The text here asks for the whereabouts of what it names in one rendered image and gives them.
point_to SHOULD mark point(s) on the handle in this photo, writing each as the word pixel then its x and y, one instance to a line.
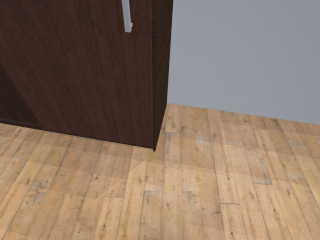
pixel 126 16

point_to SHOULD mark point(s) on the wardrobe door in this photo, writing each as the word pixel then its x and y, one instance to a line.
pixel 12 105
pixel 77 69

